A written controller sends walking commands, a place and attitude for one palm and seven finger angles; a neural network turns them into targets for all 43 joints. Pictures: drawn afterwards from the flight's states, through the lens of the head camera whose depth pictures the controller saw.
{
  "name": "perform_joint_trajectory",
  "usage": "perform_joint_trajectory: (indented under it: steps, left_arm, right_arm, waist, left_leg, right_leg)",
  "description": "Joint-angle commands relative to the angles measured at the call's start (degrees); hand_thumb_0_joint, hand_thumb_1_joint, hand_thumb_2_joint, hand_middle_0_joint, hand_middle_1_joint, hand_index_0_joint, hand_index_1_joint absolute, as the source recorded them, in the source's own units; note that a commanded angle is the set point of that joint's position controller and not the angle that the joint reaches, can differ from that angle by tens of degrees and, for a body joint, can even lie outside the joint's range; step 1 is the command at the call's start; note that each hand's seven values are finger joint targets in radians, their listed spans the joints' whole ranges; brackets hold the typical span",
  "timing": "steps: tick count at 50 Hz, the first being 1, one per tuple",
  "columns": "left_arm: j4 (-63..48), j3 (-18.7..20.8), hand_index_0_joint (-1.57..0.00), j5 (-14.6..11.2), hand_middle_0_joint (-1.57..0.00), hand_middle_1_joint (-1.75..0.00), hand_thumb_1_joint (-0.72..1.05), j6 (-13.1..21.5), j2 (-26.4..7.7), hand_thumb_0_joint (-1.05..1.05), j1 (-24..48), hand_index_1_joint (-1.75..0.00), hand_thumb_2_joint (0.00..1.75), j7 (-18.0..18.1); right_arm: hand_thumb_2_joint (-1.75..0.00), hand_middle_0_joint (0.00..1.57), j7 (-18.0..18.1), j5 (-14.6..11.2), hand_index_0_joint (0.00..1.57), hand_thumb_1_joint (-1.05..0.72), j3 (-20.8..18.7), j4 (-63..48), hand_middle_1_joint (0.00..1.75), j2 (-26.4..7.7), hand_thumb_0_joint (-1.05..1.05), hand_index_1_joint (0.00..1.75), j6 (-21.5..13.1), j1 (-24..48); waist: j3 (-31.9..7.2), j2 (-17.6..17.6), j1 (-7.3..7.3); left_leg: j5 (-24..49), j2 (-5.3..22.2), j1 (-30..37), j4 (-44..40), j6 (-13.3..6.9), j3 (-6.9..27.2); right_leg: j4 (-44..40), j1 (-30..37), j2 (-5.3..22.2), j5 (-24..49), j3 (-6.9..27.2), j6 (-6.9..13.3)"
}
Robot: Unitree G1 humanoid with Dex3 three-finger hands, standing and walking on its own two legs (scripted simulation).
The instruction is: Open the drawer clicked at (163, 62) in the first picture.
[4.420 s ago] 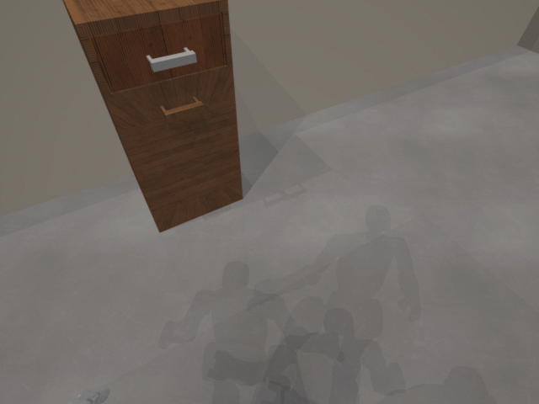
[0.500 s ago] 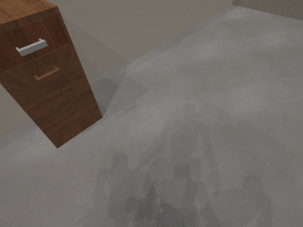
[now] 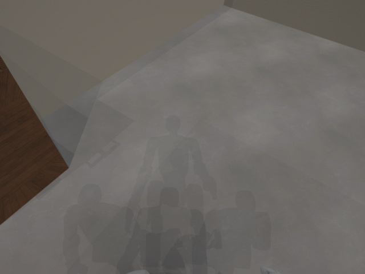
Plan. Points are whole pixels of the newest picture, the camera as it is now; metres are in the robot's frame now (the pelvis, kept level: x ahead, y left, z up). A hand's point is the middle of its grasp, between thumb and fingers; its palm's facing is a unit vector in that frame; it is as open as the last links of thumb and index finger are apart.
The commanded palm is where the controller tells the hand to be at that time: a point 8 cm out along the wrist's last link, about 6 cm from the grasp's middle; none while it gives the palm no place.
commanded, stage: walk to a spot facing it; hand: left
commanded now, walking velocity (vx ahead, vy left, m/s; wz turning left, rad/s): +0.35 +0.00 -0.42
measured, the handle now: out of the picture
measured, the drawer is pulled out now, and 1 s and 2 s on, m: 0.00 0.00 0.00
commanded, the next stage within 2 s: turn to face it in 0.40 s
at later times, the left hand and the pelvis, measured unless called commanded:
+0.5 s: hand (163, 185) +0.39 +0.08 -0.17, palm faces -0.29 -0.94 -0.17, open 7.4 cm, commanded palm none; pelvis +0.22 -0.05 -0.02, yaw -14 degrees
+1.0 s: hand (157, 177) +0.42 +0.11 -0.18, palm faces -0.02 -0.98 -0.18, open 7.3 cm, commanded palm none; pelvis +0.35 -0.07 -0.01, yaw -3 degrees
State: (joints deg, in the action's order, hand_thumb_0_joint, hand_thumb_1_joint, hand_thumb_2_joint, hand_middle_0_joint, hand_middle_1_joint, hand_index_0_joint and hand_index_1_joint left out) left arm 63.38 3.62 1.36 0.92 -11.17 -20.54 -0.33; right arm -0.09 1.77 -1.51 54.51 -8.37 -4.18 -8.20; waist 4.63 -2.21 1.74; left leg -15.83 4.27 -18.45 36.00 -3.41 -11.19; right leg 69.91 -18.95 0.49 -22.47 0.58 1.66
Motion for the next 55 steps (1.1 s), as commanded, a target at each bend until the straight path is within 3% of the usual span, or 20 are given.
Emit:
perform_joint_trajectory:
  steps: [1, 5, 10, 17, 20, 22, 23, 24, 25, 28, 31, 33, 36, 45, 48, 49, 50, 51, 52, 55]
  left_arm:
    - [-4.84, 1.00, -0.20, 0.58, -0.20, -0.30, 0.90, -0.35, -0.37, 0.00, -1.23, -0.30, 0.90, -1.06]
    - [-6.64, 1.73, -0.20, 0.85, -0.20, -0.30, 0.90, -1.76, -0.27, 0.00, 1.24, -0.30, 0.90, -1.42]
    - [-9.84, 1.70, -0.20, 0.82, -0.20, -0.30, 0.90, -2.09, -0.82, 0.00, 9.49, -0.30, 0.90, -1.94]
    - [-14.45, 0.58, -0.20, 0.33, -0.20, -0.30, 0.90, -0.94, 0.25, 0.00, 21.82, -0.30, 0.90, -2.57]
    - [-13.27, 1.03, -0.20, 0.37, -0.20, -0.30, 0.90, -0.21, -1.52, 0.00, 15.16, -0.30, 0.90, -2.22]
    - [-9.51, 2.04, -0.20, 0.79, -0.20, -0.30, 0.90, 0.95, -4.69, 0.00, 2.08, -0.30, 0.90, -1.81]
    - [-7.60, 3.44, -0.20, 0.97, -0.20, -0.30, 0.90, 1.72, -10.19, 0.00, -4.95, -0.30, 0.90, -1.35]
    - [-6.90, 4.71, -0.20, 0.09, -0.20, -0.30, 0.90, 2.13, -16.57, 0.00, -9.85, -0.30, 0.90, -0.16]
    - [-7.29, 4.83, -0.20, -1.25, -0.20, -0.30, 0.90, 1.56, -17.26, 0.00, -8.03, -0.30, 0.90, 0.76]
    - [-9.16, 1.51, -0.20, -1.22, -0.20, -0.30, 0.90, 2.24, -8.75, 0.00, 4.29, -0.30, 0.90, 1.31]
    - [-8.72, -0.41, -0.20, -0.62, -0.20, -0.30, 0.90, 3.14, -4.77, 0.00, 9.52, -0.30, 0.90, 1.71]
    - [-9.22, -0.86, -0.20, -0.62, -0.20, -0.30, 0.90, 2.91, -3.34, 0.00, 11.12, -0.30, 0.90, 1.66]
    - [-8.75, -1.05, -0.20, -0.72, -0.20, -0.30, 0.90, 2.44, -3.42, 0.00, 10.82, -0.30, 0.90, 1.43]
    - [-8.61, 1.24, -0.20, 0.08, -0.20, -0.30, 0.90, 0.28, -7.77, 0.00, 4.92, -0.30, 0.90, 2.32]
    - [-9.57, 1.73, -0.20, -0.45, -0.20, -0.30, 0.90, 0.00, -9.07, 0.00, 5.71, -0.30, 0.90, 2.20]
    - [-10.18, 1.71, -0.20, -0.83, -0.20, -0.30, 0.90, -0.21, -8.58, 0.00, 6.13, -0.30, 0.90, 1.99]
    - [-12.64, 1.30, -0.20, -1.57, -0.20, -0.30, 0.90, -0.32, -5.55, 0.00, 6.17, -0.30, 0.90, 1.76]
    - [-15.06, 0.59, -0.20, -0.92, -0.20, -0.30, 0.90, -0.65, -5.40, 0.00, 9.92, -0.30, 0.90, 2.03]
    - [-14.78, 0.81, -0.20, -0.57, -0.20, -0.30, 0.90, -1.35, -5.91, 0.00, 12.14, -0.30, 0.90, 2.32]
    - [-14.00, 1.55, -0.20, -0.53, -0.20, -0.30, 0.90, -1.71, -5.56, 0.00, 12.24, -0.30, 0.90, 1.48]
  right_arm:
    - [-0.90, 0.20, 1.32, -0.39, 0.20, -0.90, -1.70, 1.15, 0.30, -6.59, 0.00, 0.30, -1.03, -8.15]
    - [-0.90, 0.20, 1.51, -0.66, 0.20, -0.90, -2.13, 2.18, 0.30, -5.91, 0.00, 0.30, -1.61, -10.57]
    - [-0.90, 0.20, 1.70, -0.86, 0.20, -0.90, -2.12, 4.10, 0.30, -6.41, 0.00, 0.30, -1.71, -16.02]
    - [-0.90, 0.20, 1.79, 0.02, 0.20, -0.90, -2.26, 6.43, 0.30, -8.06, 0.00, 0.30, -0.81, -22.35]
    - [-0.90, 0.20, 1.67, -0.25, 0.20, -0.90, -3.00, 5.54, 0.30, -10.31, 0.00, 0.30, -0.41, -20.36]
    - [-0.90, 0.20, 1.41, -0.81, 0.20, -0.90, -3.38, 3.79, 0.30, -12.29, 0.00, 0.30, -0.20, -17.21]
    - [-0.90, 0.20, 0.62, -1.62, 0.20, -0.90, -3.04, 2.73, 0.30, -10.85, 0.00, 0.30, -0.03, -18.09]
    - [-0.90, 0.20, 0.65, -2.13, 0.20, -0.90, -2.29, 0.22, 0.30, -6.38, 0.00, 0.30, -0.31, -18.82]
    - [-0.90, 0.20, 1.27, -2.24, 0.20, -0.90, -2.38, -0.96, 0.30, -7.32, 0.00, 0.30, 0.04, -13.62]
    - [-0.90, 0.20, 1.29, -1.13, 0.20, -0.90, -1.83, 1.89, 0.30, -4.81, 0.00, 0.30, 1.75, -12.63]
    - [-0.90, 0.20, 1.38, -0.68, 0.20, -0.90, -0.85, 5.44, 0.30, -1.36, 0.00, 0.30, 4.38, -19.29]
    - [-0.90, 0.20, 1.45, -0.84, 0.20, -0.90, -0.64, 5.91, 0.30, -0.81, 0.00, 0.30, 5.45, -20.33]
    - [-0.90, 0.20, 0.87, -0.94, 0.20, -0.90, -0.77, 4.26, 0.30, -1.90, 0.00, 0.30, 5.60, -15.78]
    - [-0.90, 0.20, -0.54, -0.54, 0.20, -0.90, -1.49, -1.59, 0.30, -4.42, 0.00, 0.30, 5.44, -1.18]
    - [-0.90, 0.20, -0.46, -0.27, 0.20, -0.90, -2.26, -1.46, 0.30, -6.52, 0.00, 0.30, 5.36, -6.02]
    - [-0.90, 0.20, -0.49, -0.10, 0.20, -0.90, -3.01, -0.89, 0.30, -9.16, 0.00, 0.30, 5.02, -10.18]
    - [-0.90, 0.20, -0.13, 0.23, 0.20, -0.90, -4.22, -1.07, 0.30, -14.74, 0.00, 0.30, 4.46, -13.89]
    - [-0.90, 0.20, 0.30, -0.52, 0.20, -0.90, -4.40, 0.06, 0.30, -16.32, 0.00, 0.30, 4.90, -15.96]
    - [-0.90, 0.20, 0.87, -0.45, 0.20, -0.90, -4.24, 0.68, 0.30, -15.11, 0.00, 0.30, 4.87, -14.70]
    - [-0.90, 0.20, 1.23, -0.38, 0.20, -0.90, -3.74, -2.85, 0.30, -13.41, 0.00, 0.30, 4.38, -5.82]
  waist:
    - [0.15, 7.98, -0.23]
    - [0.71, 7.57, 0.42]
    - [2.14, 6.70, -1.46]
    - [4.83, 8.14, -5.46]
    - [-0.42, 9.68, -2.22]
    - [-8.74, 9.23, 4.21]
    - [-15.50, 1.58, 7.13]
    - [-22.83, -11.54, 6.92]
    - [-22.24, -5.37, 6.49]
    - [-8.34, 3.87, -0.15]
    - [-3.90, 1.77, -5.66]
    - [-4.68, -1.31, -6.69]
    - [-2.58, -4.81, -5.31]
    - [-2.72, -3.59, 0.40]
    - [-7.09, -0.92, -2.49]
    - [-10.07, 5.58, -4.60]
    - [-11.80, 20.92, -5.84]
    - [-11.81, 19.35, -6.71]
    - [-11.45, 14.78, -6.53]
    - [-8.34, 8.45, -3.47]
  left_leg:
    - [3.14, 15.06, 2.76, -25.23, -0.34, 13.26]
    - [6.15, 13.09, 5.16, -26.96, 0.19, 6.61]
    - [16.47, 13.98, 14.61, -25.56, 0.06, 3.03]
    - [31.36, 15.74, 23.08, -21.79, -2.31, -2.79]
    - [53.90, 16.37, 25.91, -10.46, -1.50, -6.92]
    - [55.21, 14.27, 21.22, 7.90, 1.42, -9.21]
    - [35.67, 11.73, 4.92, 24.26, 4.00, -9.23]
    - [-16.35, -0.01, -14.86, 44.85, 7.70, -4.27]
    - [-17.76, 0.69, -17.91, 49.94, 6.18, 5.80]
    - [-5.65, 5.17, -13.03, 44.90, 5.83, 10.41]
    - [-2.53, 4.78, -5.48, 34.94, 5.99, 10.28]
    - [-0.49, 4.17, -3.46, 28.71, 6.43, 10.27]
    - [2.26, 3.50, -5.25, 23.27, 6.76, 9.21]
    - [-5.40, 1.79, -9.20, 7.68, 5.95, 5.20]
    - [2.19, -0.35, 0.97, -2.54, 4.54, 3.81]
    - [16.56, 2.84, 9.95, -8.52, 2.29, 9.01]
    - [44.18, 16.95, 19.48, -11.32, -6.09, 28.25]
    - [54.26, 22.61, 19.74, -12.72, -11.98, 33.08]
    - [45.44, 20.32, 18.58, -13.14, -11.66, 30.64]
    - [33.13, 14.13, 11.86, -13.98, -7.42, 24.43]
  right_leg:
    - [4.25, -11.04, 5.48, 7.74, 1.01, -1.20]
    - [2.93, -17.57, 6.22, 15.49, 0.42, -2.41]
    - [-4.20, -25.92, 6.99, 17.77, -1.64, -3.59]
    - [-26.77, -21.81, 4.54, 12.65, -8.66, -1.32]
    - [-31.71, -11.81, -0.34, 8.24, -11.97, 1.64]
    - [-38.37, 7.07, -3.04, 12.34, -13.13, 3.37]
    - [-40.24, 27.31, 5.55, 19.81, -3.09, 6.83]
    - [-42.12, 40.72, 23.45, 39.80, 29.44, 15.36]
    - [-46.35, 38.01, 25.13, 44.90, 29.00, 17.92]
    - [-50.05, 12.81, 19.48, 41.79, 12.42, 10.99]
    - [-52.89, -0.98, 14.72, 42.34, -0.23, 6.99]
    - [-53.89, -2.70, 13.00, 36.62, -4.65, 6.02]
    - [-55.46, -1.36, 13.26, 31.04, -5.51, 5.75]
    - [-46.08, 14.99, 19.72, 40.49, -6.12, 6.56]
    - [-35.29, 14.07, 18.62, 42.37, -9.93, 3.31]
    - [-25.81, 8.05, 15.93, 35.34, -11.90, 0.24]
    - [-12.81, -7.45, 7.32, 3.40, -13.91, -4.92]
    - [-4.22, -12.26, 4.22, -17.61, -7.39, -5.73]
    - [-2.09, -13.88, 5.63, -14.92, -2.94, -5.35]
    - [-2.95, -13.45, 6.12, -5.15, -1.35, -6.02]
